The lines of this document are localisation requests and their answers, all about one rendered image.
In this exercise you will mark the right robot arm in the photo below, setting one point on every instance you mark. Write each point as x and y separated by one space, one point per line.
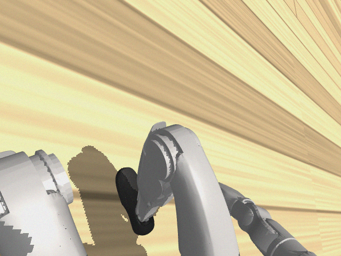
268 235

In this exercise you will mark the right robot hand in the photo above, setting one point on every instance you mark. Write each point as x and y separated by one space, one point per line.
231 195

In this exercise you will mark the right robot foot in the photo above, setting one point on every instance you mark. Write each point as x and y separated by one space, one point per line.
126 183

